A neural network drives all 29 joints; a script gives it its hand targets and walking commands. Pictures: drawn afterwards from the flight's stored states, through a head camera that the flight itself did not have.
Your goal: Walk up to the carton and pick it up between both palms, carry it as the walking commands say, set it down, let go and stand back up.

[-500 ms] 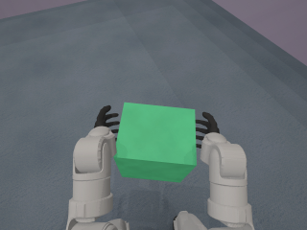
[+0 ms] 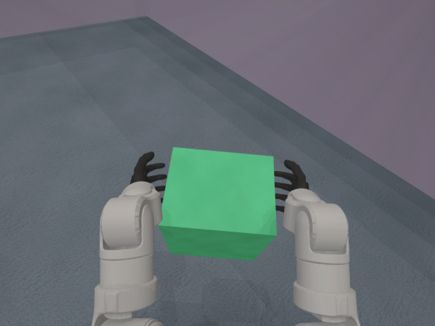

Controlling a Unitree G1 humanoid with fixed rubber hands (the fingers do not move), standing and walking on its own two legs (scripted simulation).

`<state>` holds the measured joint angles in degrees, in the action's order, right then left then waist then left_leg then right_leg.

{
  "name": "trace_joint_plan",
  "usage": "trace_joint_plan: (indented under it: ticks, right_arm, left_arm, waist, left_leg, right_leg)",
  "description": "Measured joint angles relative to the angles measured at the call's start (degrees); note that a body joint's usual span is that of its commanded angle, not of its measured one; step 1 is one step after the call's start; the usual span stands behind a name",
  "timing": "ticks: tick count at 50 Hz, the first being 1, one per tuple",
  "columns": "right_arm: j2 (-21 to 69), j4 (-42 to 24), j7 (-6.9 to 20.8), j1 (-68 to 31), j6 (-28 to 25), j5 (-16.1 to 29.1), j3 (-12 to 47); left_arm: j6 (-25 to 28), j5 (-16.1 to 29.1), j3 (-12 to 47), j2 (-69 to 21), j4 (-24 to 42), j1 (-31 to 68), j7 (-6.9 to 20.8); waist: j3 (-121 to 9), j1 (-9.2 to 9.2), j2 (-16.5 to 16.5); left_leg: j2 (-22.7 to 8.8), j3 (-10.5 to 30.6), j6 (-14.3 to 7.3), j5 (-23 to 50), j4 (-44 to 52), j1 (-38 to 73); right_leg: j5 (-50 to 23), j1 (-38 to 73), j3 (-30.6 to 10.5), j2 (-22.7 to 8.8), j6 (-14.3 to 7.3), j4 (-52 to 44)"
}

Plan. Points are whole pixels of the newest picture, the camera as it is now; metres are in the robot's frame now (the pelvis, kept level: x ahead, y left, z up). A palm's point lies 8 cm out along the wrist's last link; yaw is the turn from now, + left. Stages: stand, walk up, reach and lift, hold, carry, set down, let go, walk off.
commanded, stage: carry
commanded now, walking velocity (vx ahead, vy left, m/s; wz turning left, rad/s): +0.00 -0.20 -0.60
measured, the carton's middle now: (217, 209) +0.33 +0.01 +0.03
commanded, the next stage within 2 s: none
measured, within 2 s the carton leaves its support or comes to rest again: neither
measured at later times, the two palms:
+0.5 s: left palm (270, 196) +0.29 -0.07 +0.13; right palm out of the picture +0.22 -0.32 +0.15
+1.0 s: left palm (426, 253) +0.22 -0.33 +0.10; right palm out of the picture +0.09 -0.55 +0.11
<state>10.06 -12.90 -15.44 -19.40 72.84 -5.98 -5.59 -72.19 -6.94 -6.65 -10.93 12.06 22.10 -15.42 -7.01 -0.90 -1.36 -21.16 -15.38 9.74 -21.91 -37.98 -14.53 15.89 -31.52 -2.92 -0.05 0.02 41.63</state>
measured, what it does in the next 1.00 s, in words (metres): steps to the right, turning right: right foot, then left foot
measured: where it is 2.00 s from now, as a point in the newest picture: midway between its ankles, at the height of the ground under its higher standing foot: outside the picture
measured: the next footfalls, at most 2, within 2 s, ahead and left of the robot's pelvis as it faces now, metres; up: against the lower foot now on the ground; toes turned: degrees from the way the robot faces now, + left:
right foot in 0.02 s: +0.13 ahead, -0.17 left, +0.00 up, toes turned +1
left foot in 0.30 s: +0.00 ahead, +0.01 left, +0.00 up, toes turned +1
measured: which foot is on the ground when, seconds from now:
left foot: down 0.00-0.02, up 0.04-0.28, down 0.30-0.66, up 0.68-0.92, down 0.94-1.00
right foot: up 0.00-0.00, down 0.02-0.32, up 0.34-0.66, down 0.68-0.96, up 0.98-1.00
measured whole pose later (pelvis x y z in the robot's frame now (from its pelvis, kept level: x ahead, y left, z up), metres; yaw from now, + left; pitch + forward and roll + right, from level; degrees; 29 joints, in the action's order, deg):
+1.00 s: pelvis -0.11 -0.29 +0.01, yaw -28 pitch +3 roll +0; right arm 9.9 -15.3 -16.8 -18.8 70.9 -5.2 -5.0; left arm -70.2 -7.5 -4.9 -10.6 13.4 20.9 -14.5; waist -0.3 1.1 -3.4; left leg -3.0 -8.5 0.3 -16.2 -34.3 -19.1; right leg 11.7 -31.4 -2.9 7.4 -0.9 36.9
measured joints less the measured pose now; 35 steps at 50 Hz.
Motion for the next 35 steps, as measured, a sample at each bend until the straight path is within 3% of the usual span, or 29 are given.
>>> trace_joint_plan:
  ticks: [2, 3, 5, 8, 11, 14, 15, 16, 17, 19, 21, 24, 27, 31, 33, 35]
  right_arm:
    - [-0.1, 0.0, -0.2, 0.0, -0.5, -0.2, 0.0]
    - [-0.1, 0.0, -0.5, 0.1, -0.9, -0.5, 0.0]
    - [-0.2, 0.0, -1.2, 0.2, -1.1, -0.7, 0.0]
    - [-0.2, -1.2, -1.5, 0.3, -0.4, 0.4, 0.1]
    - [-0.2, -1.3, -1.8, 0.3, -0.3, 0.8, 0.5]
    - [-0.2, -1.8, -2.0, 0.3, -0.9, 0.8, 0.5]
    - [-0.1, -1.9, -2.1, 0.3, -1.1, 0.7, 0.5]
    - [-0.1, -1.9, -2.0, 0.3, -1.5, 0.7, 0.5]
    - [-0.1, -1.9, -1.8, 0.3, -1.6, 0.8, 0.5]
    - [-0.1, -1.6, -1.3, 0.3, -1.5, 0.8, 0.5]
    - [-0.1, -1.6, -0.8, 0.3, -0.9, 0.5, 0.5]
    - [-0.1, -1.6, -0.2, 0.2, -0.7, 0.2, 0.5]
    - [-0.1, -1.5, 0.0, 0.2, -0.7, 0.2, 0.5]
    - [-0.1, -0.9, 0.1, 0.2, -0.2, 0.0, 0.5]
    - [-0.1, -0.8, 0.1, 0.2, 0.0, -0.1, 0.5]
    - [-0.2, -0.8, -0.1, 0.3, -1.0, -0.7, 0.2]
  left_arm:
    - [0.0, -0.1, 0.2, -0.2, 0.0, 0.4, -0.1]
    - [0.1, -0.1, 0.5, -0.3, 0.0, 0.5, 0.0]
    - [0.1, 0.2, 0.8, -0.3, -0.1, 0.5, 0.3]
    - [0.1, -0.6, 0.8, -0.3, 0.0, 0.5, 0.5]
    - [0.7, -1.3, 0.8, -0.1, 0.0, -0.1, 1.2]
    - [1.6, -0.8, 0.8, -0.1, 0.0, -0.1, 1.3]
    - [1.9, -0.7, 0.8, -0.1, 0.1, -0.1, 1.2]
    - [2.2, -0.6, 0.8, -0.1, 0.3, 0.0, 1.1]
    - [2.2, -0.5, 0.8, 0.0, 0.6, -0.3, 1.0]
    - [2.2, -0.1, 0.8, 0.3, 0.6, -1.1, 1.0]
    - [1.7, -0.1, 0.8, 0.4, 0.6, -1.2, 1.0]
    - [1.5, -0.5, 0.8, 0.4, 0.8, -1.1, 1.1]
    - [1.1, -0.5, 0.8, 0.4, 1.1, -1.0, 0.9]
    - [0.0, -0.1, 0.8, 0.4, 1.1, -1.0, 0.1]
    - [-0.4, 0.0, 0.8, 0.3, 1.1, -0.8, 0.0]
    - [-0.3, 0.0, 1.3, 0.0, 1.1, -0.3, -0.1]
  waist:
    - [1.2, 0.09, 1.0]
    - [2.9, 0.48, 1.8]
    - [7.0, 1.43, 3.4]
    - [10.1, 1.77, 3.8]
    - [9.6, 1.85, 2.7]
    - [7.3, 1.92, 0.6]
    - [6.4, 1.94, -0.2]
    - [6.0, 1.84, -2.0]
    - [5.8, 1.72, -3.0]
    - [6.1, 1.75, -1.3]
    - [5.6, 1.71, 1.1]
    - [3.5, 1.39, 2.5]
    - [1.7, 0.4, 1.6]
    - [0.7, 0.29, 0.3]
    - [0.7, 0.24, 0.2]
    - [3.6, 0.51, 1.9]
  left_leg:
    - [-1.0, 2.0, 0.2, -3.5, -7.9, -2.4]
    - [0.4, 4.8, 0.2, -8.1, -13.7, -4.5]
    - [5.2, 8.7, -0.2, -13.1, -24.3, -9.1]
    - [12.2, 9.0, -1.0, -12.5, -30.6, -14.5]
    - [16.7, 9.2, -2.1, -11.5, -24.9, -14.9]
    - [20.1, 9.2, -3.7, -11.6, -8.6, -9.9]
    - [20.7, 8.8, -4.7, -10.5, -1.6, -7.0]
    - [20.9, 8.4, -6.7, -4.6, 2.6, -5.6]
    - [20.2, 7.8, -8.1, 1.5, 4.5, -4.5]
    - [16.8, 7.3, -9.9, 3.4, 4.0, -2.1]
    - [13.2, 7.1, -9.3, 1.9, 4.2, 0.1]
    - [8.4, 6.8, -6.8, 1.3, 4.7, 1.0]
    - [4.0, 5.0, -3.9, 1.4, 4.7, 1.0]
    - [0.6, 1.7, -0.4, 1.0, 3.1, 0.8]
    - [-0.6, 0.9, 0.4, -0.3, -1.5, -0.6]
    - [-0.1, 4.7, 0.4, -6.7, -11.7, -3.8]
  right_leg:
    - [-7.4, 0.7, 0.0, 0.5, 0.6, -2.8]
    - [-5.1, 0.6, -0.1, 0.6, 0.9, -1.1]
    - [-2.8, 0.5, -0.3, 0.8, 0.8, 0.2]
    - [-6.7, 0.5, -1.1, 1.1, 0.4, -3.2]
    - [-10.0, 0.4, -1.0, 2.7, -0.6, -7.7]
    - [-13.5, 0.4, -0.9, 5.0, -2.0, -12.8]
    - [-14.6, 0.4, -0.9, 5.9, -2.1, -14.3]
    - [-15.2, 0.5, -1.2, 6.1, -1.8, -14.8]
    - [-12.2, 0.4, -1.1, 6.5, -0.9, -12.8]
    - [-1.5, -0.7, -0.1, 7.1, -0.6, 1.8]
    - [0.8, -1.6, -0.2, 5.9, -0.6, 15.4]
    - [1.0, -1.7, -0.3, 2.1, -0.5, 23.3]
    - [1.3, -1.8, -0.2, 0.6, -0.4, 19.4]
    - [1.4, -0.7, 0.0, 0.4, -0.4, 5.4]
    - [-1.8, 1.2, 0.2, 0.4, -0.4, -3.0]
    - [-4.6, 0.7, 0.3, 1.3, 0.5, -1.1]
